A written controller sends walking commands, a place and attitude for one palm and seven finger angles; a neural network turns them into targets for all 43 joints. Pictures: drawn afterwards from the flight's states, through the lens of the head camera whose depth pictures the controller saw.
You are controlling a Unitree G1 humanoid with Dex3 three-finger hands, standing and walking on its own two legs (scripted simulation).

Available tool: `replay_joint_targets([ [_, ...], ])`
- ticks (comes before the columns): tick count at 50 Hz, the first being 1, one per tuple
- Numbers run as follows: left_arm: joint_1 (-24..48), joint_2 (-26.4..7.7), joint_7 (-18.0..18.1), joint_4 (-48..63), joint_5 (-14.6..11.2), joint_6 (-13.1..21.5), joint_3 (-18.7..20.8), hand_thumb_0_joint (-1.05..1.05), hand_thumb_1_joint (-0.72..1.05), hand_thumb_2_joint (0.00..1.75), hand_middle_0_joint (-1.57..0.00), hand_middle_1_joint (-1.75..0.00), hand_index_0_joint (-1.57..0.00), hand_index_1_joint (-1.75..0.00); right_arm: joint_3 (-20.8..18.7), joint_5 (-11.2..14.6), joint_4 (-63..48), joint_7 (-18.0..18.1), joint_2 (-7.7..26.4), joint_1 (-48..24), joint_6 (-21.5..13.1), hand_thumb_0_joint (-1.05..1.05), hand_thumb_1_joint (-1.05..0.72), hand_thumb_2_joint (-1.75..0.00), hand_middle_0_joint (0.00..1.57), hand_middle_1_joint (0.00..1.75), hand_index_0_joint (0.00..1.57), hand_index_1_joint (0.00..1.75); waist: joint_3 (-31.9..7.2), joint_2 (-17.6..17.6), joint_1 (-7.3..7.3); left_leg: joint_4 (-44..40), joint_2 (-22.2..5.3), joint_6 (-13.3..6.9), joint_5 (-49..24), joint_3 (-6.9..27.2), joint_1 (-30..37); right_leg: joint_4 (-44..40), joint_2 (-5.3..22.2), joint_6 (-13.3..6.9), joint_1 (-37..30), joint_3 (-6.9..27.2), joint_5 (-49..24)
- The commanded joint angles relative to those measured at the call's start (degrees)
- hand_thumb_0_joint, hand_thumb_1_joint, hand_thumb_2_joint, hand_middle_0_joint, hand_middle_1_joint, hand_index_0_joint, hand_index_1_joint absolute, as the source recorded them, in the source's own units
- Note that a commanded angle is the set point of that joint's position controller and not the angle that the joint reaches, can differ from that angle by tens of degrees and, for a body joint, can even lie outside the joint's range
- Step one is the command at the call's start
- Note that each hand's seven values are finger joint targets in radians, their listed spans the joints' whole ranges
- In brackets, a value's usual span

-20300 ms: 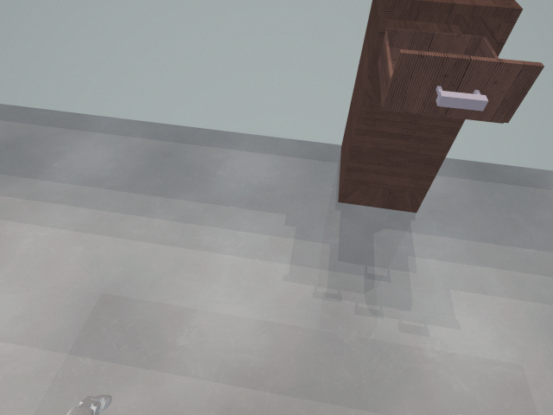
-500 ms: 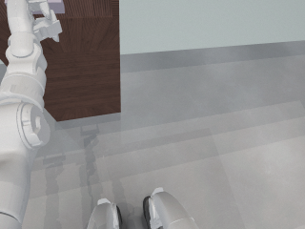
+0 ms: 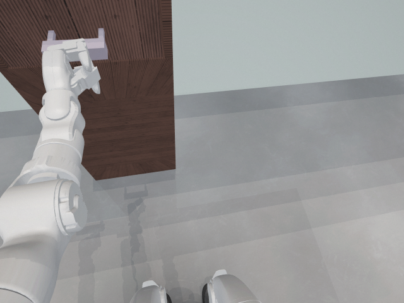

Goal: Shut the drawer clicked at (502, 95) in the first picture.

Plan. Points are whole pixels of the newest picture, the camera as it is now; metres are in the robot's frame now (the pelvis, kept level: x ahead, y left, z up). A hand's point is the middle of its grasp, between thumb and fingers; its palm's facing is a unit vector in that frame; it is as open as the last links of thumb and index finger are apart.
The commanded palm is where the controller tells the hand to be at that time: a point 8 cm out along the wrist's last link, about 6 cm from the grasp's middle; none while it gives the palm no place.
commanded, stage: draw the hand back to the body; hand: left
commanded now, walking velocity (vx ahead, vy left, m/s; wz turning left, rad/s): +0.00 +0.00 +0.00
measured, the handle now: (76, 42) +0.63 +0.17 +0.09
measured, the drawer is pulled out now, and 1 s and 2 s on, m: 0.00 0.00 0.00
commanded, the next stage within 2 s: step back with the hand held close in 1.40 s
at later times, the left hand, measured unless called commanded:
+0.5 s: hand (48, 125) +0.40 +0.17 +0.14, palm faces +0.06 -1.00 -0.03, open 3.3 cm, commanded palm +0.36 +0.23 +0.15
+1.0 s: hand out of the picture +0.24 +0.22 +0.19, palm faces +0.32 -0.91 -0.28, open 3.3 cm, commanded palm +0.18 +0.27 +0.21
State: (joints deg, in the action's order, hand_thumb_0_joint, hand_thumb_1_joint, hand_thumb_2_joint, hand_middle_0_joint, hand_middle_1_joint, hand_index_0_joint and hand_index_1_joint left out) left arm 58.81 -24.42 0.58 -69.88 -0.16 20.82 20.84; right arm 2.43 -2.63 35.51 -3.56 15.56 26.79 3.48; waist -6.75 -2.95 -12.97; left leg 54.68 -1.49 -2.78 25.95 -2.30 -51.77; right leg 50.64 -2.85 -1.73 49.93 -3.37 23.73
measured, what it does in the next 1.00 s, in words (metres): rises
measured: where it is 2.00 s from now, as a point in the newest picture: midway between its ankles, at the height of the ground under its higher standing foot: outside the picture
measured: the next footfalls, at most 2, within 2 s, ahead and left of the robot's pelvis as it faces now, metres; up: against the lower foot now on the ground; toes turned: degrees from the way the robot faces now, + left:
none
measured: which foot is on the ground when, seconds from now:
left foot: down 0.00-1.00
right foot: down 0.00-1.00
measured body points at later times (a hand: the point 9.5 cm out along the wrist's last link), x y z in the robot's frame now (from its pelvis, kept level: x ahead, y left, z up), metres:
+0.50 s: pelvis +0.03 -0.01 +0.04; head +0.06 -0.02 +0.48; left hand +0.39 +0.23 +0.14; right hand +0.16 -0.26 -0.07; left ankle -0.01 +0.09 -0.68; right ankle -0.01 -0.11 -0.68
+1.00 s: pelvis +0.00 +0.00 +0.06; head -0.02 -0.03 +0.51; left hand +0.21 +0.27 +0.21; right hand +0.18 -0.21 -0.03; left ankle -0.01 +0.09 -0.68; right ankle -0.01 -0.11 -0.68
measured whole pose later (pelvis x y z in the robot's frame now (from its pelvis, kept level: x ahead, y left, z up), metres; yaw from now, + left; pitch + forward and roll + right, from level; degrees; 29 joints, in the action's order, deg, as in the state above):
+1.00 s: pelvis +0.00 +0.00 +0.06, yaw +1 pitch -4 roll +0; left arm -13.9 -17.3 4.8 10.3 -5.0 3.8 9.8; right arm 3.6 1.5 34.2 3.3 13.2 11.2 -0.7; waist 0.4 -4.0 1.8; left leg 24.2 1.5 -2.3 14.1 -1.8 -6.3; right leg 23.4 -1.3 -1.5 5.9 -1.8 13.7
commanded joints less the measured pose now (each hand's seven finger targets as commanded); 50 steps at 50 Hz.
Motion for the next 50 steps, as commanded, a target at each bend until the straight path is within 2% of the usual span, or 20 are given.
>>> replay_joint_targets([
  [1,24.7,-10.0,-0.7,13.0,-1.5,4.6,0.0,0.00,0.90,0.90,-1.40,-1.60,-1.40,-1.60,-4.5,0.0,-1.1,0.3,10.1,11.4,0.1,0.00,-0.90,-0.90,0.20,0.30,0.20,0.30,-26.4,-4.2,0.20,-3.6,0.4,0.9,-30.5,4.7,23.4,-4.6,-0.6,0.4,-11.3,2.0,-25.9],
  [5,12.2,-10.5,-2.4,23.5,-3.5,5.0,1.3,0.00,0.90,0.90,-1.40,-1.60,-1.40,-1.60,-5.0,0.9,-4.5,0.3,9.5,9.3,0.6,0.00,-0.90,-0.90,0.20,0.30,0.20,0.30,-34.7,-6.1,5.27,-5.0,0.6,1.2,-40.9,3.9,29.5,-4.6,-0.4,0.1,-20.0,2.5,-34.9],
  [6,9.2,-8.0,-3.1,27.4,-4.3,4.6,-0.3,0.00,0.90,0.90,-1.40,-1.60,-1.40,-1.60,-5.1,1.4,-5.2,0.1,8.9,8.3,0.6,0.00,-0.90,-0.90,0.20,0.30,0.20,0.30,-35.9,-6.7,5.74,-5.4,0.4,1.2,-43.5,3.7,31.8,-5.0,-0.4,0.3,-21.1,2.4,-36.8],
  [8,3.5,-8.3,-4.0,33.6,-5.8,3.4,0.1,0.00,0.90,0.90,-1.40,-1.60,-1.40,-1.60,-5.4,2.2,-6.3,0.3,8.5,6.7,0.6,0.00,-0.90,-0.90,0.20,0.30,0.20,0.30,-35.1,-4.0,7.07,-6.5,0.4,0.8,-44.9,2.7,31.0,-6.1,-0.2,0.4,-26.5,2.8,-42.2],
  [10,-2.0,-5.7,-4.7,39.7,-7.7,1.8,-1.5,0.00,0.90,0.90,-1.40,-1.60,-1.40,-1.60,-5.5,3.1,-7.5,0.5,8.0,4.9,0.0,0.00,-0.90,-0.90,0.20,0.30,0.20,0.30,-33.2,-1.3,7.78,-8.1,0.5,0.3,-44.6,2.0,30.5,-7.2,0.0,0.6,-30.4,2.9,-45.2],
  [12,-5.4,-3.7,-5.2,44.3,-9.1,0.0,-2.7,0.00,0.90,0.90,-1.40,-1.60,-1.40,-1.60,-5.5,4.0,-7.9,0.8,7.7,2.6,-0.7,0.00,-0.90,-0.90,0.20,0.30,0.20,0.30,-29.3,-1.7,8.09,-9.6,0.6,0.1,-42.1,1.3,31.7,-9.0,0.1,0.8,-30.9,2.8,-44.7],
  [15,-11.5,-3.7,-5.5,48.0,-10.4,-2.0,-2.9,0.00,0.90,0.90,-1.40,-1.60,-1.40,-1.60,-5.4,4.7,-8.1,1.8,7.8,-0.5,-1.6,0.00,-0.90,-0.90,0.20,0.30,0.20,0.30,-21.6,2.0,8.17,-12.4,0.8,0.0,-33.7,1.2,30.1,-11.3,0.1,0.8,-31.1,2.5,-38.2],
  [18,-16.9,0.6,-6.4,51.1,-10.8,-3.7,-6.7,0.00,0.90,0.90,-1.40,-1.60,-1.40,-1.60,-4.9,5.2,-8.5,2.5,7.1,-3.6,-2.6,0.00,-0.90,-0.90,0.20,0.30,0.20,0.30,-16.4,-0.7,8.21,-13.8,0.8,-0.1,-34.9,1.4,32.6,-12.9,0.4,0.8,-29.5,2.2,-36.5],
  [21,-22.9,1.4,-8.5,57.4,-11.9,-6.3,-8.1,0.00,0.90,0.90,-1.40,-1.60,-1.40,-1.60,-5.0,5.4,-9.4,3.0,6.7,-5.4,-3.6,0.00,-0.90,-0.90,0.20,0.30,0.20,0.30,-20.4,-2.0,9.62,-13.5,0.7,0.1,-44.6,1.6,37.6,-12.4,1.2,1.1,-33.3,2.3,-44.4],
  [24,-26.4,-1.3,-9.1,61.1,-13.5,-8.8,-5.1,0.00,0.90,0.90,-1.40,-1.60,-1.40,-1.60,-4.5,5.9,-10.4,3.9,6.8,-9.0,-4.6,0.00,-0.90,-0.90,0.20,0.30,0.20,0.30,-17.6,2.3,10.73,-16.1,1.0,0.4,-36.8,1.9,36.0,-14.1,1.4,1.1,-35.3,1.8,-39.9],
  [25,-27.6,-1.6,-9.1,61.3,-13.7,-9.4,-5.0,0.00,0.90,0.90,-1.40,-1.60,-1.40,-1.60,-4.1,6.0,-10.7,4.3,6.9,-10.1,-4.8,0.00,-0.90,-0.90,0.20,0.30,0.20,0.30,-14.6,3.8,10.63,-17.0,1.1,0.3,-33.3,2.0,35.0,-14.9,1.4,0.9,-34.8,1.7,-37.1],
  [26,-27.9,-0.6,-9.2,62.0,-14.0,-9.9,-5.4,0.00,0.90,0.90,-1.40,-1.60,-1.40,-1.60,-3.8,6.1,-11.1,4.5,6.6,-11.5,-5.1,0.00,-0.90,-0.90,0.20,0.30,0.20,0.30,-13.0,3.2,10.68,-18.0,1.4,0.3,-30.0,1.8,34.6,-15.7,1.5,0.9,-34.6,1.8,-34.7],
  [27,-29.5,-4.3,-4.7,67.5,-7.9,-10.1,-8.9,0.00,0.90,0.90,-1.40,-1.60,-1.40,-1.60,-4.2,6.0,-11.4,5.1,5.4,-16.2,-4.4,0.00,-0.90,-0.90,0.20,0.30,0.20,0.30,-10.5,3.2,12.64,-21.3,1.5,0.4,-26.3,1.1,35.8,-18.9,3.1,0.8,-36.3,4.3,-30.5],
  [28,-32.0,-1.9,-2.2,68.3,-7.5,-11.0,-9.3,0.00,0.90,0.90,-1.40,-1.60,-1.40,-1.60,-3.9,5.9,-11.7,5.7,5.1,-16.8,-4.2,0.00,-0.90,-0.90,0.20,0.30,0.20,0.30,-8.5,3.4,11.86,-22.5,1.3,0.4,-24.5,1.1,36.6,-20.3,3.2,0.8,-36.6,4.1,-29.2],
  [29,-34.2,-0.9,-1.1,69.6,-7.4,-11.8,-10.0,0.00,0.90,0.90,-1.40,-1.60,-1.40,-1.60,-3.7,5.9,-12.0,6.0,5.0,-17.6,-4.3,0.00,-0.90,-0.90,0.20,0.30,0.20,0.30,-8.2,3.7,12.08,-23.2,1.3,0.3,-23.1,1.4,37.0,-21.1,3.4,0.9,-37.0,4.2,-27.8],
  [31,-35.1,-1.8,0.7,73.5,-6.4,-12.5,-10.0,0.00,0.90,0.90,-1.40,-1.60,-1.40,-1.60,-3.2,5.8,-11.6,6.5,4.8,-19.0,-4.5,0.00,-0.90,-0.90,0.20,0.30,0.20,0.30,-8.5,0.8,12.57,-25.2,1.1,0.5,-23.4,1.9,40.3,-22.3,3.2,0.2,-38.8,4.1,-25.4],
  [36,-41.9,-1.6,3.3,77.2,-5.7,-14.1,-9.5,0.00,0.90,0.90,-1.40,-1.60,-1.40,-1.60,-2.1,5.3,-11.3,7.5,4.2,-21.8,-4.8,0.00,-0.90,-0.90,0.20,0.30,0.20,0.30,-2.2,2.3,13.02,-29.8,1.0,0.4,-17.9,2.4,42.2,-27.1,2.9,0.2,-39.8,4.1,-18.1],
  [40,-47.1,-2.9,4.2,83.2,-5.3,-13.9,-7.9,0.00,0.90,0.90,-1.40,-1.60,-1.40,-1.60,-1.7,4.8,-11.1,7.7,4.2,-23.2,-5.7,0.00,-0.90,-0.90,0.20,0.30,0.20,0.30,-1.8,0.0,13.95,-32.4,1.0,0.5,-17.7,3.0,44.7,-29.5,2.8,-0.1,-42.4,3.9,-16.6],
  [43,-53.2,-1.8,4.6,88.9,-5.1,-13.3,-8.0,0.00,0.90,0.90,-1.40,-1.60,-1.40,-1.60,-1.6,4.3,-11.2,7.5,3.7,-23.8,-7.0,0.00,-0.90,-0.90,0.20,0.30,0.20,0.30,-0.8,-1.6,14.39,-33.9,0.8,0.7,-19.0,3.3,46.5,-30.1,2.8,-0.3,-43.8,3.4,-17.6],
  [50,-69.6,-3.7,4.8,95.4,-5.1,-12.9,-2.9,0.00,0.90,0.90,-1.40,-1.60,-1.40,-1.60,-2.3,3.4,-10.3,7.1,3.7,-24.6,-8.2,0.00,-0.90,-0.90,0.20,0.30,0.20,0.30,3.1,2.6,15.77,-34.9,0.6,0.6,-19.7,2.9,45.4,-32.4,2.7,0.0,-45.1,3.5,-17.2],
])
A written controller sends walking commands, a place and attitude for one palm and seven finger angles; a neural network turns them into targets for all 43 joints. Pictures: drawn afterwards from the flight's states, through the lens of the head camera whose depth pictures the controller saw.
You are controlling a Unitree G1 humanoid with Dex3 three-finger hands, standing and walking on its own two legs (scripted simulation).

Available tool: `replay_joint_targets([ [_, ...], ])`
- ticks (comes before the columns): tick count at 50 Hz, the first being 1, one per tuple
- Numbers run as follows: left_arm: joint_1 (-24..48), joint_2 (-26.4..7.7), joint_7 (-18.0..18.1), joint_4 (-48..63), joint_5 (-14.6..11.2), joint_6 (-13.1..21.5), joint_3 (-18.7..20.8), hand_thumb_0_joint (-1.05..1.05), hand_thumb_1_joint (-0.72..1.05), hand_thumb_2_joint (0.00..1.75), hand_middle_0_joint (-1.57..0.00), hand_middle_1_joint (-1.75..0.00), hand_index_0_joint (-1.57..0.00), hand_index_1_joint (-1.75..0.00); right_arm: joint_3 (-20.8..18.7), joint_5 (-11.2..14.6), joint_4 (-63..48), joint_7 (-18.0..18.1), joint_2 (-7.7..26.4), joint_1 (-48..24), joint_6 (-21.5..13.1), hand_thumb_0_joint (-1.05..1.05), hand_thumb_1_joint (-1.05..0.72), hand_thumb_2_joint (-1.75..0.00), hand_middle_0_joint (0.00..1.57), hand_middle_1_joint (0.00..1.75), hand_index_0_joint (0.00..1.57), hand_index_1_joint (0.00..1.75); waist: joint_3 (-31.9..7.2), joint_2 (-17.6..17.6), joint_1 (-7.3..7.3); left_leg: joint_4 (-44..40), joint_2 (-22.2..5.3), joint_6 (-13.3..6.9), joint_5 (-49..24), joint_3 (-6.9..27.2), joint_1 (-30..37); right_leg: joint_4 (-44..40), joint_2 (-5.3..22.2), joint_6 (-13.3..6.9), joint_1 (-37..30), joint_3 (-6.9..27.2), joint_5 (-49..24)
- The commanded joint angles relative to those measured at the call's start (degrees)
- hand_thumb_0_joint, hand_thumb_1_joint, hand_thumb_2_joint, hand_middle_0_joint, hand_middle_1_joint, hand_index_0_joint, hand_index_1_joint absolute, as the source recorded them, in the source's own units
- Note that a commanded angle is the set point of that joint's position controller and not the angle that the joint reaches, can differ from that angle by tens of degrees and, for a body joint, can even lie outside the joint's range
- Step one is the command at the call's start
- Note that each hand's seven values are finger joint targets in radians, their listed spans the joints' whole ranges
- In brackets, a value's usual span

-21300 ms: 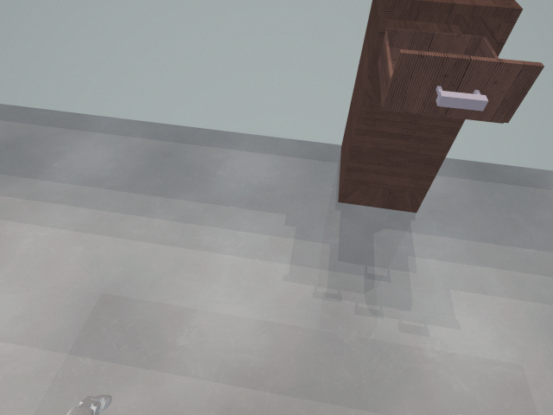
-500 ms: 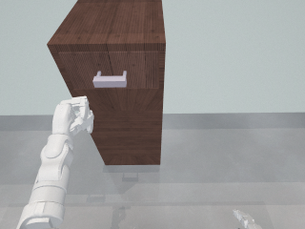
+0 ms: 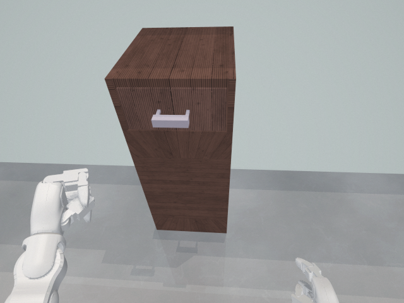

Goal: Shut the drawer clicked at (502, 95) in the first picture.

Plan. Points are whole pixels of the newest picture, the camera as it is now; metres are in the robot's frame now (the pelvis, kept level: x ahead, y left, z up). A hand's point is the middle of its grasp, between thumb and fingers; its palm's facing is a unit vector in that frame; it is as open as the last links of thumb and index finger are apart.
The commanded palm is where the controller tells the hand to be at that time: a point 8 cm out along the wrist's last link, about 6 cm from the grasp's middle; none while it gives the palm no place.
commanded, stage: draw the hand back to the body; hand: left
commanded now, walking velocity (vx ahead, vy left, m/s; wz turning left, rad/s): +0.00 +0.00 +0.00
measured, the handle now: (171, 116) +0.63 +0.16 +0.03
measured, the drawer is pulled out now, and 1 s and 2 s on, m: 0.00 0.00 0.00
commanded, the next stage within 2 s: step back with the hand held close in 0.40 s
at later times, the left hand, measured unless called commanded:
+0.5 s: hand (51, 230) +0.18 +0.24 +0.15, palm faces +0.42 -0.83 -0.36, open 3.3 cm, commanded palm +0.13 +0.28 +0.17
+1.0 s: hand (38, 235) +0.17 +0.26 +0.15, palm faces +0.29 -0.81 -0.52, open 3.3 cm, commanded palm +0.11 +0.30 +0.17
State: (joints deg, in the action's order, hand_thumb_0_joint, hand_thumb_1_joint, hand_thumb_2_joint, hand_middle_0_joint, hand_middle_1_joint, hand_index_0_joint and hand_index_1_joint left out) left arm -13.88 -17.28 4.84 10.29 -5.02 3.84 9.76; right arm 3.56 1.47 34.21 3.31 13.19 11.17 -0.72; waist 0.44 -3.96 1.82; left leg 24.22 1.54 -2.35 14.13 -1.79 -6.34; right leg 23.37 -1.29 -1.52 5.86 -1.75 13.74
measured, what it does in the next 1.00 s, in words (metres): stands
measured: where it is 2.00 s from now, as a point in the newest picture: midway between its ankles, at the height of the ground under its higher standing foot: outside the picture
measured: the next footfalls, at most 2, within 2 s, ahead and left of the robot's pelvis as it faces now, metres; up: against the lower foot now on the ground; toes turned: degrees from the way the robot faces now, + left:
right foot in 1.64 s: -0.28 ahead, -0.10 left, +0.00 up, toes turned -1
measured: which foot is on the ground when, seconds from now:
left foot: down 0.00-1.00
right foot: down 0.00-1.00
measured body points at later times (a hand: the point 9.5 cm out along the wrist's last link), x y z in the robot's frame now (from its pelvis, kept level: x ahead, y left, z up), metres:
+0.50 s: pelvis +0.00 +0.00 +0.00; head -0.02 -0.02 +0.45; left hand +0.15 +0.29 +0.17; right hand +0.20 -0.21 -0.08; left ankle -0.01 +0.09 -0.74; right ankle -0.01 -0.10 -0.74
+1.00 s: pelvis -0.03 +0.02 +0.00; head +0.00 +0.02 +0.44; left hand +0.15 +0.30 +0.18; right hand +0.15 -0.23 -0.09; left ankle -0.01 +0.09 -0.74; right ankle -0.01 -0.10 -0.74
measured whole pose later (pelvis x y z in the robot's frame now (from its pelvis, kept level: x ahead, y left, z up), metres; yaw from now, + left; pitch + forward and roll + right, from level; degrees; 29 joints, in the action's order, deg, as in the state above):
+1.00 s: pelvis -0.03 +0.02 +0.00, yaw -1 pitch +1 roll +0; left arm -37.0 -24.1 6.5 33.0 -2.9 9.9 21.4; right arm -1.0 0.9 30.4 4.4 13.4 10.6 1.7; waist 1.9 -0.8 0.1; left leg 27.3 2.7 -4.2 12.8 -3.4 -15.7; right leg 27.3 0.0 0.4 15.9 -0.3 12.3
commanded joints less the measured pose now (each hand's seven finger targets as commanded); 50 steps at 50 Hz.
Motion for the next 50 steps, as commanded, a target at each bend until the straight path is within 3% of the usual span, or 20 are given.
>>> replay_joint_targets([
  [1,1.5,-10.1,0.4,16.9,-0.4,4.2,8.0,0.00,0.90,0.90,-1.40,-1.60,-1.40,-1.60,-3.4,-0.7,-9.2,0.1,5.8,-9.0,-4.0,0.00,-0.90,-0.90,0.20,0.30,0.20,0.30,-3.3,3.2,0.87,-4.5,-2.5,0.1,-7.5,2.4,-0.3,-5.1,1.4,-0.2,-1.1,2.0,-6.7],
  [3,-1.8,-10.7,0.6,20.1,-0.3,4.9,9.6,0.00,0.90,0.90,-1.40,-1.60,-1.40,-1.60,-3.7,-0.8,-9.1,0.0,5.7,-8.9,-4.5,0.00,-0.90,-0.90,0.20,0.30,0.20,0.30,-3.9,2.9,1.04,-4.3,-2.5,0.1,-7.4,2.3,0.1,-5.2,1.4,-0.2,-1.1,2.1,-6.5],
  [7,-7.4,-11.7,1.2,27.0,0.1,5.8,11.4,0.00,0.90,0.90,-1.40,-1.60,-1.40,-1.60,-3.9,-0.7,-9.3,0.1,5.6,-8.6,-6.1,0.00,-0.90,-0.90,0.20,0.30,0.20,0.30,-3.9,-1.5,1.45,-4.3,-2.6,0.4,-7.4,2.8,0.3,-5.1,1.4,-0.4,-0.9,2.0,-6.1],
  [11,-14.8,-12.0,1.6,30.1,0.0,6.0,13.4,0.00,0.90,0.90,-1.40,-1.60,-1.40,-1.60,-4.4,-0.6,-9.5,0.5,5.5,-8.0,-7.6,0.00,-0.90,-0.90,0.20,0.30,0.20,0.30,-2.8,0.8,1.75,-3.5,-2.7,0.5,-7.7,2.7,-0.1,-5.2,1.1,-0.3,-0.3,2.1,-6.3],
  [15,-11.0,-9.0,1.7,26.0,0.8,5.7,10.4,0.00,0.90,0.90,-1.40,-1.60,-1.40,-1.60,-4.5,-0.7,-7.9,0.8,6.1,-7.1,-8.0,0.00,-0.90,-0.90,0.20,0.30,0.20,0.30,3.3,3.1,0.27,-3.6,-2.5,0.2,-3.8,3.0,-0.8,-6.8,1.0,-0.1,4.4,2.1,-1.8],
  [16,-9.9,-8.9,1.9,26.5,0.9,5.8,9.9,0.00,0.90,0.90,-1.40,-1.60,-1.40,-1.60,-4.6,-0.7,-8.0,0.9,6.2,-6.8,-8.0,0.00,-0.90,-0.90,0.20,0.30,0.20,0.30,3.0,1.6,-0.01,-3.9,-2.7,0.2,-2.7,3.2,-0.5,-6.4,1.2,-0.1,4.5,2.2,-0.8],
  [18,-10.1,-9.4,2.3,25.5,0.9,5.9,10.9,0.00,0.90,0.90,-1.40,-1.60,-1.40,-1.60,-4.6,-0.8,-7.8,1.3,6.0,-6.7,-8.2,0.00,-0.90,-0.90,0.20,0.30,0.20,0.30,2.1,2.9,0.56,-4.0,-2.5,0.0,-2.3,3.3,-0.7,-6.1,1.3,-0.1,3.9,2.0,-0.4],
  [22,-10.6,-10.8,2.7,28.0,1.0,6.3,12.2,0.00,0.90,0.90,-1.40,-1.60,-1.40,-1.60,-4.4,-1.2,-8.0,1.5,5.8,-6.9,-8.7,0.00,-0.90,-0.90,0.20,0.30,0.20,0.30,-2.9,1.5,1.60,-3.5,-2.3,0.1,-6.2,3.3,0.5,-4.7,1.6,-0.3,0.4,2.1,-4.3],
  [26,-11.0,-10.5,2.6,29.1,1.0,5.7,11.9,0.00,0.90,0.90,-1.40,-1.60,-1.40,-1.60,-4.0,-1.2,-8.1,1.3,5.4,-7.3,-8.9,0.00,-0.90,-0.90,0.20,0.30,0.20,0.30,-2.4,-0.6,1.75,-3.3,-2.4,0.6,-9.0,3.4,0.5,-4.3,1.4,-0.5,-0.4,2.2,-7.3],
  [27,-2.7,-19.3,2.9,34.8,1.0,8.8,21.1,0.00,0.90,0.90,-1.40,-1.60,-1.40,-1.60,-4.4,-1.0,-10.0,0.9,7.2,-6.7,-7.6,0.00,-0.90,-0.90,0.20,0.30,0.20,0.30,2.2,-0.5,-0.64,-2.6,-3.4,-1.0,-4.8,4.7,-4.5,-7.2,4.0,-0.5,4.0,9.3,-9.7],
  [29,-12.6,-12.6,2.1,26.7,1.5,9.1,16.2,0.00,0.90,0.90,-1.40,-1.60,-1.40,-1.60,-4.8,-1.6,-8.4,0.6,6.4,-6.1,-6.1,0.00,-0.90,-0.90,0.20,0.30,0.20,0.30,2.2,2.3,-1.12,-1.4,-3.3,-0.8,-7.3,5.0,-3.4,-7.4,5.5,-0.8,4.9,9.3,-12.3],
  [32,-17.3,-10.2,1.4,25.1,1.6,9.2,14.5,0.00,0.90,0.90,-1.40,-1.60,-1.40,-1.60,-5.6,-1.6,-9.2,0.1,6.7,-6.0,-3.9,0.00,-0.90,-0.90,0.20,0.30,0.20,0.30,-1.9,2.3,-1.30,-1.5,-4.3,-0.6,-15.0,4.5,-2.8,-4.5,5.2,0.1,2.4,6.9,-19.1],
  [36,-21.6,-11.1,1.4,26.4,1.4,9.3,15.5,0.00,0.90,0.90,-1.40,-1.60,-1.40,-1.60,-6.5,-1.1,-10.7,0.1,6.5,-6.5,-1.7,0.00,-0.90,-0.90,0.20,0.30,0.20,0.30,-8.2,3.0,-1.11,-1.0,-5.3,-0.4,-24.0,4.3,-2.4,-0.6,5.0,0.9,-0.5,4.6,-25.6],
  [39,-23.0,-13.6,1.9,30.3,1.3,9.5,17.9,0.00,0.90,0.90,-1.40,-1.60,-1.40,-1.60,-7.0,-0.7,-12.3,0.3,6.4,-6.6,-0.6,0.00,-0.90,-0.90,0.20,0.30,0.20,0.30,-11.8,4.8,-0.89,-0.4,-5.6,-0.3,-25.4,4.4,-3.9,1.6,4.8,1.3,-2.4,4.3,-27.9],
  [40,-22.9,-15.4,2.2,32.3,1.1,9.7,19.2,0.00,0.90,0.90,-1.40,-1.60,-1.40,-1.60,-7.0,-0.8,-12.7,0.6,6.7,-7.2,-0.5,0.00,-0.90,-0.90,0.20,0.30,0.20,0.30,-13.1,3.1,-0.53,-0.3,-5.6,-0.3,-26.2,4.7,-4.7,2.5,4.7,1.4,-3.3,4.4,-28.8],
  [44,-24.1,-15.5,2.8,34.7,1.3,9.8,19.6,0.00,0.90,0.90,-1.40,-1.60,-1.40,-1.60,-7.1,-0.6,-13.5,1.1,6.4,-6.4,-0.5,0.00,-0.90,-0.90,0.20,0.30,0.20,0.30,-13.2,0.7,-0.70,-0.6,-6.4,-0.5,-26.9,5.5,-6.9,5.3,3.8,1.8,-2.8,4.1,-27.2],
  [45,-23.9,-15.8,2.8,35.6,1.4,9.7,19.6,0.00,0.90,0.90,-1.40,-1.60,-1.40,-1.60,-7.1,-0.8,-13.7,1.3,6.9,-6.6,-0.6,0.00,-0.90,-0.90,0.20,0.30,0.20,0.30,-12.8,-1.6,-0.56,-1.0,-6.7,-0.7,-26.1,5.9,-7.9,5.8,3.5,1.9,-2.6,4.1,-25.8],
  [50,-23.8,-13.9,2.8,33.0,2.0,9.8,18.7,0.00,0.90,0.90,-1.40,-1.60,-1.40,-1.60,-7.4,-1.0,-13.2,1.5,7.2,-6.0,-1.5,0.00,-0.90,-0.90,0.20,0.30,0.20,0.30,-8.0,-1.6,-0.93,-4.4,-8.6,-2.0,-13.2,7.7,-16.7,8.4,2.3,2.1,-2.6,4.5,-16.7],
])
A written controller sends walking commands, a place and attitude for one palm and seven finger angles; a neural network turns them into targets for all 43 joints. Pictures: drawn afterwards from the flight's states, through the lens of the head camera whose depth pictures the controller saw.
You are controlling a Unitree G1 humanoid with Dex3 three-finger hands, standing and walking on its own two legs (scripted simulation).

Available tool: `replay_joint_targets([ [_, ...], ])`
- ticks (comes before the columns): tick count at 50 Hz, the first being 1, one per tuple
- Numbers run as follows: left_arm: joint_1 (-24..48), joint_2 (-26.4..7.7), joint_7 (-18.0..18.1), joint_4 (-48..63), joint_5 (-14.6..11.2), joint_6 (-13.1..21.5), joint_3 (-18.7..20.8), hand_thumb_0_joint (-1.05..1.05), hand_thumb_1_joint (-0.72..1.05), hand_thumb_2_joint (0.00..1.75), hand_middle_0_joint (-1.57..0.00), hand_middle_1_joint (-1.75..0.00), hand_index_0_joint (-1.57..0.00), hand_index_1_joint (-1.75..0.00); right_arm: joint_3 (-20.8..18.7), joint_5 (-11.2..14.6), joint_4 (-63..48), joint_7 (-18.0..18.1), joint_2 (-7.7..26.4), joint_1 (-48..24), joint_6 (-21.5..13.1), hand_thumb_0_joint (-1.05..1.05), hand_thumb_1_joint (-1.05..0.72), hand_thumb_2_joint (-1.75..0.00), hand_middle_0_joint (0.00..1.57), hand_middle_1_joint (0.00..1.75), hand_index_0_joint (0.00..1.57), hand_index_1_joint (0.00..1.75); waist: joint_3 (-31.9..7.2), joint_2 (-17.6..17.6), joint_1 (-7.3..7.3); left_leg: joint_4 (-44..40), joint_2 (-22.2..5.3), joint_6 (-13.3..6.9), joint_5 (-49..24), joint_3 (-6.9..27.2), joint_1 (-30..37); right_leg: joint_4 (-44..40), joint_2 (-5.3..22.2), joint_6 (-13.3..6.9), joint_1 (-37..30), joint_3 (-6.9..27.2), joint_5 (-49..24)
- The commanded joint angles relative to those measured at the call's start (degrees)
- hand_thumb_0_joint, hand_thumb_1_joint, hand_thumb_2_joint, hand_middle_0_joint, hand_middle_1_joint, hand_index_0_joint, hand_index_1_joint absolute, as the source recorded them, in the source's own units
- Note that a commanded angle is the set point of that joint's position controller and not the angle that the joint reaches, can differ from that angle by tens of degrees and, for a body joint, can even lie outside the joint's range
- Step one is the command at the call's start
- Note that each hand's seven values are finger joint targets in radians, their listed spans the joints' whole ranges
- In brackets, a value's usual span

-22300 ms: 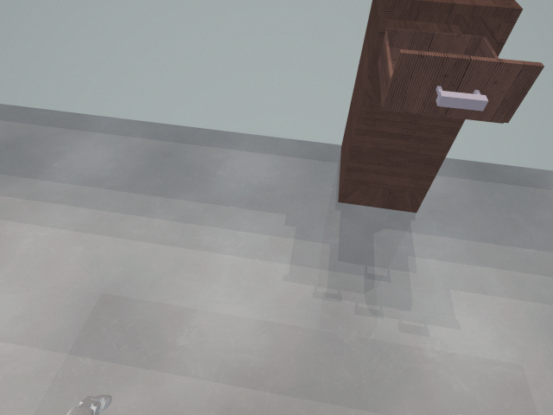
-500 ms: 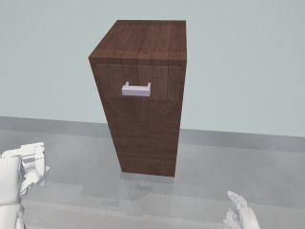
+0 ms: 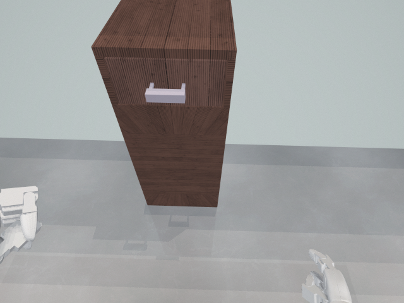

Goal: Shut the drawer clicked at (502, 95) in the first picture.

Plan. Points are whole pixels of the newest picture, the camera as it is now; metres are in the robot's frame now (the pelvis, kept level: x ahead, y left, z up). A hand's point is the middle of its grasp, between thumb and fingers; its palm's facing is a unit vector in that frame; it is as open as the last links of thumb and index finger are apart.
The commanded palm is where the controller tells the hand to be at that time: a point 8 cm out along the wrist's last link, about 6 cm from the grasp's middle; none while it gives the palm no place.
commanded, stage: step back with the hand held close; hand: left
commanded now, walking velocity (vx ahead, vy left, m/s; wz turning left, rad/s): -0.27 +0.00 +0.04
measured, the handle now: (166, 90) +0.66 +0.15 +0.03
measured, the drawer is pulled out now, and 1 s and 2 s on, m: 0.00 0.00 0.00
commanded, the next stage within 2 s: stop stepping back and stand still in 0.70 s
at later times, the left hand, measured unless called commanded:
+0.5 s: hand out of the picture +0.11 +0.26 +0.17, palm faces +0.40 -0.77 -0.50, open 3.3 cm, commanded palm +0.04 +0.30 +0.18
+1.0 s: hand out of the picture -0.01 +0.25 +0.16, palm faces +0.43 -0.81 -0.40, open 3.2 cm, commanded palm -0.05 +0.27 +0.18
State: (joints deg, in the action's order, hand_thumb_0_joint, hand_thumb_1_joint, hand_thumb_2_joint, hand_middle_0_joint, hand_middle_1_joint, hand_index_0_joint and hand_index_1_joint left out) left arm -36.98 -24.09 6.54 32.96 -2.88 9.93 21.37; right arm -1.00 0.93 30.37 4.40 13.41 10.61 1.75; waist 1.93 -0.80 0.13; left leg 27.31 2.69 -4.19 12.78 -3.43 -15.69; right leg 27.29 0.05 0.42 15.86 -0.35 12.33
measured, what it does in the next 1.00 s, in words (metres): walks backwards: right foot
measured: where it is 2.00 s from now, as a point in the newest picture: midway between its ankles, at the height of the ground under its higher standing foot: outside the picture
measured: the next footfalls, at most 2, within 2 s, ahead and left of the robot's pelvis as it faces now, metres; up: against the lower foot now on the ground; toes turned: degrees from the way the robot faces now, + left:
right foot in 0.64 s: -0.25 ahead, -0.12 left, +0.00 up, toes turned +0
left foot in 1.52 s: -0.18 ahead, +0.17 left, +0.00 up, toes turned +3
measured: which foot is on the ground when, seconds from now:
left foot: down 0.00-1.00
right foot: down 0.00-0.36, up 0.38-0.62, down 0.64-1.00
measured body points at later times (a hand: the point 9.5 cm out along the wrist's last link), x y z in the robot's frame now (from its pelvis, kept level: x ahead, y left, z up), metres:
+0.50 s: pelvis -0.07 +0.01 +0.00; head -0.06 +0.03 +0.45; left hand +0.09 +0.30 +0.20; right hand +0.08 -0.23 -0.08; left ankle +0.02 +0.07 -0.74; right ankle -0.15 -0.13 -0.70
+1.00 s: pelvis -0.18 -0.01 -0.01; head -0.22 +0.00 +0.43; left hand -0.04 +0.29 +0.19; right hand -0.03 -0.27 -0.08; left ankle -0.05 +0.07 -0.74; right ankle -0.29 -0.12 -0.74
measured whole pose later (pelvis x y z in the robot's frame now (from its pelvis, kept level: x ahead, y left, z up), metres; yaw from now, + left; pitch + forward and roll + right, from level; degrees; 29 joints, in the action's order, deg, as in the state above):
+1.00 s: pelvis -0.18 -0.01 -0.01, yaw -1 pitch -2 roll -2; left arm -36.8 -22.0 7.3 29.3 -4.2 13.6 23.7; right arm -0.7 1.5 35.1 5.0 14.9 14.9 -3.0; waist -4.6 -1.7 -0.1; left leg 31.7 0.9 -3.3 5.0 -1.0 -25.2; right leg 28.3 -3.3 -0.5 1.8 0.1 25.1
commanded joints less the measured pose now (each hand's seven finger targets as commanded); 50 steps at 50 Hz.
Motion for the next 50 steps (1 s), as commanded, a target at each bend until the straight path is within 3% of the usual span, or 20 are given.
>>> replay_joint_targets([
  [1,-0.2,-6.5,1.1,10.0,0.1,3.8,6.6,0.00,0.90,0.90,-1.40,-1.60,-1.40,-1.60,-2.7,-0.4,-9.2,0.4,6.9,-5.3,-4.2,0.00,-0.90,-0.90,0.20,0.30,0.20,0.30,-8.6,-4.2,0.50,-8.0,-9.9,-0.4,-8.2,9.5,-9.3,5.1,1.0,0.1,-12.8,3.5,-13.8],
  [7,2.8,-5.9,1.3,8.5,1.2,5.1,6.4,0.00,0.90,0.90,-1.40,-1.60,-1.40,-1.60,-2.7,-0.4,-9.3,0.4,7.2,-4.7,-5.3,0.00,-0.90,-0.90,0.20,0.30,0.20,0.30,-3.8,1.3,-0.33,-8.1,-8.7,-1.8,18.3,10.7,-20.7,2.2,2.5,-0.5,-11.7,8.0,-1.4],
  [11,4.9,-6.8,2.0,10.6,1.4,6.1,5.8,0.00,0.90,0.90,-1.40,-1.60,-1.40,-1.60,-2.7,-0.9,-8.6,0.1,6.5,-3.5,-5.9,0.00,-0.90,-0.90,0.20,0.30,0.20,0.30,-3.1,6.5,-1.03,3.0,-4.6,0.3,16.1,8.4,-10.4,-10.1,7.7,-3.4,3.5,13.8,15.4],
  [13,5.2,-6.7,2.7,12.3,1.2,6.9,5.1,0.00,0.90,0.90,-1.40,-1.60,-1.40,-1.60,-2.4,-1.1,-7.8,0.0,6.4,-2.6,-6.3,0.00,-0.90,-0.90,0.20,0.30,0.20,0.30,-4.4,5.3,-1.64,5.3,-4.0,1.2,12.1,8.3,-3.5,-11.0,8.9,-4.1,9.2,11.9,15.7],
  [15,4.9,-7.4,3.2,14.3,1.2,7.4,5.6,0.00,0.90,0.90,-1.40,-1.60,-1.40,-1.60,-2.2,-1.2,-7.9,0.3,6.9,-3.2,-6.8,0.00,-0.90,-0.90,0.20,0.30,0.20,0.30,-5.0,-0.8,-1.70,-1.6,-5.9,0.6,13.4,11.2,-4.9,-6.7,5.2,-2.4,7.1,7.6,13.3],
  [18,4.0,-7.6,3.4,14.7,2.9,8.4,8.3,0.00,0.90,0.90,-1.40,-1.60,-1.40,-1.60,-2.2,-1.4,-8.4,1.0,7.8,-4.8,-8.1,0.00,-0.90,-0.90,0.20,0.30,0.20,0.30,-6.0,-15.0,-0.13,-20.8,-17.5,-4.2,30.4,23.8,-28.2,19.0,-4.1,1.0,-15.1,1.7,2.0],
  [19,4.4,-8.2,3.1,14.6,3.4,8.6,9.0,0.00,0.90,0.90,-1.40,-1.60,-1.40,-1.60,-2.5,-1.6,-8.1,0.9,7.1,-4.2,-8.4,0.00,-0.90,-0.90,0.20,0.30,0.20,0.30,-6.2,-14.2,-0.05,-22.2,-19.3,-5.1,31.1,24.2,-30.7,24.8,-4.4,1.1,-16.8,2.1,3.4],
  [22,2.3,-8.0,2.8,12.5,3.0,8.8,9.7,0.00,0.90,0.90,-1.40,-1.60,-1.40,-1.60,-3.1,-1.8,-7.9,0.4,6.5,-4.1,-9.3,0.00,-0.90,-0.90,0.20,0.30,0.20,0.30,-5.7,-7.4,0.07,-18.5,-19.1,-6.0,23.2,22.5,-25.6,24.6,-4.6,0.7,-12.0,3.5,8.9],
  [25,-2.4,-5.8,2.3,11.1,1.4,9.0,7.8,0.00,0.90,0.90,-1.40,-1.60,-1.40,-1.60,-3.2,-2.0,-5.9,-0.3,6.1,-2.9,-10.7,0.00,-0.90,-0.90,0.20,0.30,0.20,0.30,-6.6,-7.2,-0.27,-16.6,-16.8,-4.4,12.9,20.0,-11.9,12.7,-4.4,0.2,-5.3,1.6,13.5],
  [28,-0.6,-5.6,1.5,13.4,-0.2,9.7,5.0,0.00,0.90,0.90,-1.40,-1.60,-1.40,-1.60,-2.5,-2.4,-2.6,-1.2,6.1,-2.3,-11.5,0.00,-0.90,-0.90,0.20,0.30,0.20,0.30,-11.2,-8.5,-0.03,-13.6,-14.6,-1.0,-7.5,17.2,5.6,-1.9,-4.2,-0.6,0.4,0.5,13.5],
  [31,0.6,-8.2,0.6,16.1,-0.2,11.1,6.2,0.00,0.90,0.90,-1.40,-1.60,-1.40,-1.60,-2.5,-2.7,-0.6,-2.0,6.0,-1.3,-10.9,0.00,-0.90,-0.90,0.20,0.30,0.20,0.30,-19.5,-9.3,0.99,-3.7,-12.9,0.8,-41.1,11.6,22.5,-9.3,-3.3,0.3,1.6,1.0,-0.1],
  [35,-0.9,-14.7,0.6,21.7,-1.6,11.8,13.8,0.00,0.90,0.90,-1.40,-1.60,-1.40,-1.60,-2.8,-2.0,-4.1,-2.4,6.0,-3.3,-10.2,0.00,-0.90,-0.90,0.20,0.30,0.20,0.30,-28.0,-8.5,2.36,-0.3,-12.4,-0.4,-44.4,8.5,26.1,-4.9,-2.8,1.9,-2.6,0.8,-5.7],
  [36,-2.7,-14.1,0.3,21.6,-2.4,11.7,14.4,0.00,0.90,0.90,-1.40,-1.60,-1.40,-1.60,-2.4,-1.3,-5.5,-2.6,4.8,-3.9,-9.4,0.00,-0.90,-0.90,0.20,0.30,0.20,0.30,-27.9,-4.5,2.15,1.3,-11.0,0.1,-42.6,6.6,25.0,-6.2,-1.9,2.9,-2.9,0.7,-12.8],
  [38,-6.9,-15.9,0.0,19.0,-3.6,11.6,18.0,0.00,0.90,0.90,-1.40,-1.60,-1.40,-1.60,-1.6,0.8,-8.5,-2.1,4.7,-6.1,-8.1,0.00,-0.90,-0.90,0.20,0.30,0.20,0.30,-24.3,8.6,1.72,6.0,-7.2,1.8,-25.7,2.0,17.8,-7.7,4.1,5.4,-2.3,2.0,-31.0],
  [40,-11.6,-15.8,-0.1,12.8,-3.8,10.7,20.5,0.00,0.90,0.90,-1.40,-1.60,-1.40,-1.60,-1.1,2.1,-10.3,-1.1,4.8,-9.9,-7.1,0.00,-0.90,-0.90,0.20,0.30,0.20,0.30,-17.6,14.5,2.01,13.1,-3.5,2.8,-1.5,1.9,6.3,-7.6,10.2,4.3,0.4,3.7,-36.3],
  [41,-10.8,-12.7,-0.2,12.5,-4.1,10.1,17.1,0.00,0.90,0.90,-1.40,-1.60,-1.40,-1.60,-1.3,1.7,-8.6,-1.2,4.1,-9.0,-6.6,0.00,-0.90,-0.90,0.20,0.30,0.20,0.30,-12.0,10.7,0.96,15.4,-3.2,2.8,1.0,2.2,1.7,-6.7,11.3,2.4,1.9,4.8,-32.8],
  [43,-7.8,-11.0,0.3,8.8,-3.7,7.6,14.7,0.00,0.90,0.90,-1.40,-1.60,-1.40,-1.60,-1.3,0.7,-6.5,-0.6,4.1,-7.6,-6.3,0.00,-0.90,-0.90,0.20,0.30,0.20,0.30,-7.5,0.4,-0.85,11.9,-4.1,2.8,-2.4,2.9,4.5,-7.7,11.2,-1.0,7.9,6.5,-17.1],
  [45,-0.5,-7.2,0.4,7.8,-3.1,5.7,8.8,0.00,0.90,0.90,-1.40,-1.60,-1.40,-1.60,-1.2,0.2,-5.5,0.0,5.7,-6.5,-7.4,0.00,-0.90,-0.90,0.20,0.30,0.20,0.30,-1.7,-4.6,-1.85,3.8,-5.7,2.2,-4.6,4.7,8.8,-8.0,7.0,0.1,12.5,4.3,-2.5],
  [47,5.2,-5.8,1.1,2.8,-1.5,5.2,4.6,0.00,0.90,0.90,-1.40,-1.60,-1.40,-1.60,-1.2,0.2,-4.1,0.9,6.8,-3.7,-8.5,0.00,-0.90,-0.90,0.20,0.30,0.20,0.30,4.1,-0.7,-1.79,-0.5,-7.5,1.3,-1.6,8.4,5.8,-9.9,3.6,2.1,11.7,4.0,5.0],
  [50,11.8,-6.3,1.8,4.0,0.0,5.1,1.8,0.00,0.90,0.90,-1.40,-1.60,-1.40,-1.60,-1.6,-0.4,-4.3,1.6,7.0,-5.1,-8.6,0.00,-0.90,-0.90,0.20,0.30,0.20,0.30,5.5,3.1,-1.75,3.2,-5.5,2.5,4.9,8.2,6.8,-15.8,5.1,-1.4,16.6,5.7,24.2],
])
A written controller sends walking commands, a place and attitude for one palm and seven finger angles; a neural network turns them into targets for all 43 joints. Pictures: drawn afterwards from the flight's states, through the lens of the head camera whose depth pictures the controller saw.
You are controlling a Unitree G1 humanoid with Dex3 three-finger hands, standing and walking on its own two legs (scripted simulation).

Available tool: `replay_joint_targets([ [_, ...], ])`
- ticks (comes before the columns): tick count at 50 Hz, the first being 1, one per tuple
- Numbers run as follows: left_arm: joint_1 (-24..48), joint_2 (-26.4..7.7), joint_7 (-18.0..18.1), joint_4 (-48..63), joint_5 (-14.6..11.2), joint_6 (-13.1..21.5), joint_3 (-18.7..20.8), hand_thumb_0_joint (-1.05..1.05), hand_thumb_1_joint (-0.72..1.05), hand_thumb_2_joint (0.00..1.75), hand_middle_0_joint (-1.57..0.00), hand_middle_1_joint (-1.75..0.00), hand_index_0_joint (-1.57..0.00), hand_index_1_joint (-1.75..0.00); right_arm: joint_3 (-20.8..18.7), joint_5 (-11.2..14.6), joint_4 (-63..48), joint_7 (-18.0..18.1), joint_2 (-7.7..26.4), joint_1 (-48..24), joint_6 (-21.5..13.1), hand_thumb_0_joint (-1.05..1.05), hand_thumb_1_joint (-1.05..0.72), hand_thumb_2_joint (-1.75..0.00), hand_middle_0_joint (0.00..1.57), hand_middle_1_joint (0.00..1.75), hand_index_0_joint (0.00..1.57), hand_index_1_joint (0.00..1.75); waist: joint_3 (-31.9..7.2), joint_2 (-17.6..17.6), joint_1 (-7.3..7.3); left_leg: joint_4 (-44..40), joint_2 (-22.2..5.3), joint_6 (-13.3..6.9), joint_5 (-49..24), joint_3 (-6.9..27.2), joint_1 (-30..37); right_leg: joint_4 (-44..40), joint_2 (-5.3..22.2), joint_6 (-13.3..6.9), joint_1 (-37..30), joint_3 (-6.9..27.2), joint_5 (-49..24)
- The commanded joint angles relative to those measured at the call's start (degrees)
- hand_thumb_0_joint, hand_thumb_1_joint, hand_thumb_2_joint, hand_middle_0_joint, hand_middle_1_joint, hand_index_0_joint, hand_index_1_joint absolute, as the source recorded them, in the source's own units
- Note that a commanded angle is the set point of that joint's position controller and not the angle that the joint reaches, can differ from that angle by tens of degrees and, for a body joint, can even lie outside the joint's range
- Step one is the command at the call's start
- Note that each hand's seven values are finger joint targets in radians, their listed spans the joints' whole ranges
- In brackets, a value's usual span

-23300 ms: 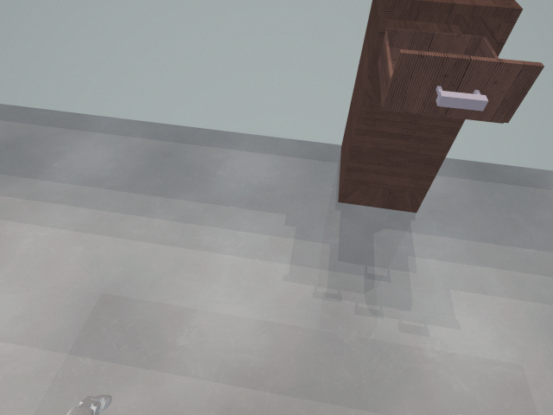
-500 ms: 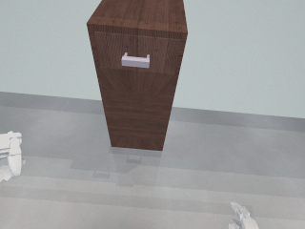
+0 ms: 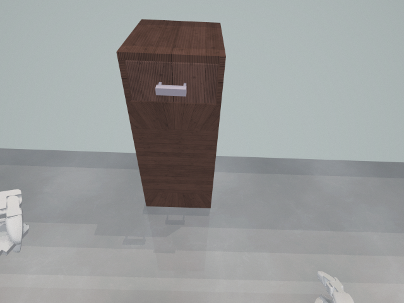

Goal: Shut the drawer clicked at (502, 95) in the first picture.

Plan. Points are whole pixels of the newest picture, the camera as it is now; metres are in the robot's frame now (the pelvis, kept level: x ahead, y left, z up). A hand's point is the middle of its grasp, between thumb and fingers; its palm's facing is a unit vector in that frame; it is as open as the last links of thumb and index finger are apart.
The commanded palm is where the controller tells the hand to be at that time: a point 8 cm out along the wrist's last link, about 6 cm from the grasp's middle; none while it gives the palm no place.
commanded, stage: stop stepping back and stand still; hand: left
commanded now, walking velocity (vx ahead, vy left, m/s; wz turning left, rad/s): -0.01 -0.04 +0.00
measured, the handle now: (171, 87) +0.84 +0.16 +0.05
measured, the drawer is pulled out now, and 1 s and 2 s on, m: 0.00 0.00 0.00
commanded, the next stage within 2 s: let the arm hang, fingers relaxed in 1.40 s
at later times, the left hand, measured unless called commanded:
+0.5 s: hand out of the picture +0.11 +0.32 +0.18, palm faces +0.43 -0.81 -0.40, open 3.2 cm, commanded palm +0.06 +0.35 +0.19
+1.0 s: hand out of the picture +0.13 +0.32 +0.16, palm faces +0.40 -0.79 -0.46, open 3.2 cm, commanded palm +0.07 +0.35 +0.19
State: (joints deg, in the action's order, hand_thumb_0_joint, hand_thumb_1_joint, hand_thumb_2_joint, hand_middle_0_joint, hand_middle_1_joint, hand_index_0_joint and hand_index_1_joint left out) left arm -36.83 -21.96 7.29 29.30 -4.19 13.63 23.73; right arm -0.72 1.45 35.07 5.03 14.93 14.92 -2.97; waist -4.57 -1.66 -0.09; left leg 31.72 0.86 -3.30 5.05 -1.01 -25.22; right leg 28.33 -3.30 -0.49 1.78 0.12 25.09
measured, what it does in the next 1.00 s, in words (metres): steps on the spot: left foot, then right foot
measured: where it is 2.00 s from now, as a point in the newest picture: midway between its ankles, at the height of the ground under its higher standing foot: outside the picture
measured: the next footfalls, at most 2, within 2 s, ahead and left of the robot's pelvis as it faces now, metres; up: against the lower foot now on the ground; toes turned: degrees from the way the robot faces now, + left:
left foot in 0.52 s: +0.00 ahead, +0.18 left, +0.00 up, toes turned +3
right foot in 0.86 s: -0.03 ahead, -0.04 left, +0.00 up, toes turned -3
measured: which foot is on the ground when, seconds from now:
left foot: down 0.00-0.32, up 0.34-0.50, down 0.52-1.00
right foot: down 0.00-0.52, up 0.54-0.84, down 0.86-1.00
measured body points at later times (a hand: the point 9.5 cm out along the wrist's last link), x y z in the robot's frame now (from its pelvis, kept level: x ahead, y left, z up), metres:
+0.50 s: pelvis -0.06 +0.07 +0.00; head -0.08 +0.10 +0.45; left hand +0.08 +0.36 +0.20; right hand +0.09 -0.15 -0.08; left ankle -0.05 +0.18 -0.71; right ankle -0.09 -0.05 -0.72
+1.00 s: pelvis -0.06 +0.07 +0.01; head -0.03 +0.07 +0.46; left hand +0.11 +0.36 +0.18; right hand +0.10 -0.18 -0.09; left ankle -0.04 +0.18 -0.72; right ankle -0.06 -0.04 -0.72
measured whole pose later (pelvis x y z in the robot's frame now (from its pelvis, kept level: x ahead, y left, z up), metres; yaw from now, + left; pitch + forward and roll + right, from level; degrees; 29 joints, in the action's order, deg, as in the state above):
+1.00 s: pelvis -0.06 +0.07 +0.01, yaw +1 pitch +0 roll -1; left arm -35.3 -20.0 9.5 30.7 -1.7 10.0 21.1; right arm -0.4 0.5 37.8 3.9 12.9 11.8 -4.2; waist 2.7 -1.1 -0.3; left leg 37.3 -1.7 -1.0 18.7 -2.2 -19.0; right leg 32.4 0.2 -1.1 14.3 -4.7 18.0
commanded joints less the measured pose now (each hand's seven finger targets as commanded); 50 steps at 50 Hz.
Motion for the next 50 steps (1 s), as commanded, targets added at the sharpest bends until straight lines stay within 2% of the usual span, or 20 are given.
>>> replay_joint_targets([
  [1,13.7,-8.4,1.2,9.2,1.8,1.6,-1.4,0.00,0.90,0.90,-1.40,-1.60,-1.40,-1.60,-1.9,-1.0,-8.8,1.1,5.0,-9.3,-4.2,0.00,-0.90,-0.90,0.20,0.30,0.20,0.30,12.5,6.6,-1.67,2.4,-2.8,2.1,12.0,4.8,17.3,-18.0,9.5,-2.2,32.3,5.6,13.5],
  [5,17.5,-12.3,1.7,19.0,2.4,2.5,1.2,0.00,0.90,0.90,-1.40,-1.60,-1.40,-1.60,-2.0,-1.4,-8.1,1.2,5.3,-9.7,-6.0,0.00,-0.90,-0.90,0.20,0.30,0.20,0.30,11.3,2.5,-1.70,6.3,-2.9,3.0,11.9,5.0,20.3,-14.4,10.2,-5.5,35.0,3.4,13.0],
  [9,10.2,-12.5,2.0,24.1,2.6,3.6,5.5,0.00,0.90,0.90,-1.40,-1.60,-1.40,-1.60,-1.0,-2.6,-9.3,0.1,4.2,-8.5,-8.6,0.00,-0.90,-0.90,0.20,0.30,0.20,0.30,4.4,-25.8,0.40,-34.0,-12.3,7.8,47.2,26.6,4.4,18.7,-4.9,-1.1,11.1,-2.4,9.1],
  [12,2.3,-12.3,1.4,21.6,0.9,2.4,7.6,0.00,0.90,0.90,-1.40,-1.60,-1.40,-1.60,-1.5,-3.3,-9.5,-1.3,2.4,-7.7,-7.9,0.00,-0.90,-0.90,0.20,0.30,0.20,0.30,-2.7,-15.9,2.01,-33.1,-10.9,12.9,37.0,16.8,3.2,20.9,-5.8,-2.0,3.8,-4.9,8.7],
  [15,-10.0,-9.5,1.1,16.8,-0.4,1.1,7.0,0.00,0.90,0.90,-1.40,-1.60,-1.40,-1.60,-1.9,-1.9,-10.3,-1.9,1.6,-5.9,-6.5,0.00,-0.90,-0.90,0.20,0.30,0.20,0.30,-8.2,-4.2,1.82,-13.5,-4.4,8.5,20.1,1.2,10.0,-4.0,-2.1,-3.7,0.7,-5.7,6.0],
  [17,-6.9,-8.8,0.7,20.0,-0.4,-1.2,5.2,0.00,0.90,0.90,-1.40,-1.60,-1.40,-1.60,-3.0,-0.7,-9.1,-2.0,2.6,-6.9,-2.8,0.00,-0.90,-0.90,0.20,0.30,0.20,0.30,0.0,19.3,0.35,28.7,0.8,6.1,16.0,0.7,6.0,-19.4,19.7,-11.1,23.8,18.7,11.4],
  [19,4.7,-12.8,0.5,21.7,0.1,-1.1,8.7,0.00,0.90,0.90,-1.40,-1.60,-1.40,-1.60,-2.3,-2.3,-7.1,-2.4,2.7,-7.0,-2.0,0.00,-0.90,-0.90,0.20,0.30,0.20,0.30,2.9,13.7,-2.33,41.1,-2.8,5.1,14.5,3.4,-3.3,-17.0,23.0,-14.2,27.5,13.6,3.9],
  [22,6.2,-7.6,1.7,8.8,1.5,-2.8,3.0,0.00,0.90,0.90,-1.40,-1.60,-1.40,-1.60,-2.0,-1.7,-7.3,-0.6,2.2,-7.7,-3.7,0.00,-0.90,-0.90,0.20,0.30,0.20,0.30,8.1,12.7,-1.79,16.5,-5.8,2.4,19.4,1.3,5.9,-15.5,17.2,-8.5,30.3,10.6,21.6],
  [24,8.9,-6.9,2.5,9.8,2.1,-2.5,1.3,0.00,0.90,0.90,-1.40,-1.60,-1.40,-1.60,-1.0,-1.7,-6.2,0.9,2.6,-7.9,-4.9,0.00,-0.90,-0.90,0.20,0.30,0.20,0.30,9.9,1.9,-2.11,-2.4,-4.0,1.4,19.3,-1.9,13.1,-6.0,12.9,-6.8,28.3,4.3,14.5],
  [25,11.3,-6.5,2.2,13.3,1.9,-1.6,-0.1,0.00,0.90,0.90,-1.40,-1.60,-1.40,-1.60,-0.9,-1.6,-7.1,1.5,3.6,-8.1,-6.1,0.00,-0.90,-0.90,0.20,0.30,0.20,0.30,10.3,-7.9,-2.31,-11.7,-5.9,1.1,18.5,1.0,15.3,4.7,9.5,-4.8,26.4,0.2,5.4],
  [26,14.5,-8.4,2.5,18.5,2.4,0.2,1.0,0.00,0.90,0.90,-1.40,-1.60,-1.40,-1.60,-0.8,-1.9,-7.6,1.2,4.7,-6.4,-7.1,0.00,-0.90,-0.90,0.20,0.30,0.20,0.30,8.5,-22.6,-1.74,-16.4,-15.7,-0.9,11.1,19.0,21.2,18.5,4.1,-1.5,32.9,-4.1,4.2],
  [27,17.1,-9.4,2.5,22.2,3.6,2.1,0.8,0.00,0.90,0.90,-1.40,-1.60,-1.40,-1.60,-0.3,-2.8,-7.8,0.7,2.7,-5.1,-7.9,0.00,-0.90,-0.90,0.20,0.30,0.20,0.30,8.2,-22.7,-1.98,-16.8,-21.4,-4.2,-1.5,27.9,23.2,26.4,3.3,-0.6,37.3,-2.5,7.1],
  [28,15.9,-11.2,2.3,23.0,3.8,3.0,2.6,0.00,0.90,0.90,-1.40,-1.60,-1.40,-1.60,-1.0,-2.7,-7.9,-0.1,3.1,-5.4,-8.4,0.00,-0.90,-0.90,0.20,0.30,0.20,0.30,5.8,-12.2,-1.08,-14.6,-21.3,-6.0,-13.2,23.9,25.6,28.0,3.3,0.0,37.0,-1.1,3.8],
  [31,7.3,-11.9,1.1,28.7,2.7,2.2,4.2,0.00,0.90,0.90,-1.40,-1.60,-1.40,-1.60,-1.4,-2.7,-7.2,-2.6,2.3,-5.7,-10.2,0.00,-0.90,-0.90,0.20,0.30,0.20,0.30,0.5,-6.3,-0.43,-13.7,-20.3,-4.7,-15.2,20.5,20.3,27.9,5.6,0.6,29.4,1.5,-1.7],
  [36,-8.5,-9.8,1.7,20.5,2.1,1.3,7.1,0.00,0.90,0.90,-1.40,-1.60,-1.40,-1.60,-1.9,-1.9,-9.1,-3.7,2.8,-7.0,-7.6,0.00,-0.90,-0.90,0.20,0.30,0.20,0.30,2.0,-13.9,0.03,-18.1,-15.9,-2.6,11.7,6.7,3.4,15.7,3.9,1.0,13.7,-4.4,-6.3],
  [40,-4.0,-9.3,2.6,12.1,1.9,0.4,7.2,0.00,0.90,0.90,-1.40,-1.60,-1.40,-1.60,-1.9,-1.6,-9.9,-1.6,2.6,-7.5,-4.3,0.00,-0.90,-0.90,0.20,0.30,0.20,0.30,3.8,-4.7,-0.34,-13.2,-12.5,-0.4,29.9,3.2,-5.4,2.5,2.6,-0.2,1.3,-5.9,-2.1],
  [41,-2.5,-9.2,2.7,10.6,2.0,0.3,6.6,0.00,0.90,0.90,-1.40,-1.60,-1.40,-1.60,-2.0,-1.4,-9.6,-1.3,2.7,-7.3,-3.8,0.00,-0.90,-0.90,0.20,0.30,0.20,0.30,4.7,0.0,-0.62,-7.2,-9.5,0.6,28.2,1.5,-5.2,-3.8,4.6,-1.4,2.3,-2.1,0.3],
  [43,0.0,-11.3,2.7,9.8,1.3,-0.4,7.1,0.00,0.90,0.90,-1.40,-1.60,-1.40,-1.60,-2.3,-1.2,-8.8,-0.9,2.3,-7.0,-3.6,0.00,-0.90,-0.90,0.20,0.30,0.20,0.30,4.9,16.5,-1.16,13.2,-2.3,2.6,20.1,-0.9,-4.8,-16.0,19.1,-7.9,8.5,21.1,0.0],
  [45,8.0,-10.6,2.9,12.7,2.1,1.0,5.2,0.00,0.90,0.90,-1.40,-1.60,-1.40,-1.60,-1.8,-1.1,-7.2,-1.2,2.2,-8.2,-4.8,0.00,-0.90,-0.90,0.20,0.30,0.20,0.30,1.0,12.6,-1.12,18.2,-3.0,2.9,20.8,-0.1,-2.7,-12.7,21.6,-9.4,6.3,17.9,-16.0],
  [50,3.0,-8.9,2.9,21.9,2.0,2.2,3.0,0.00,0.90,0.90,-1.40,-1.60,-1.40,-1.60,-2.1,-1.4,-7.9,-0.1,3.4,-9.6,-6.5,0.00,-0.90,-0.90,0.20,0.30,0.20,0.30,-1.6,-1.5,-1.27,-8.1,-5.7,1.3,-4.2,3.0,16.2,4.7,10.3,-1.9,9.7,0.7,-23.6],
])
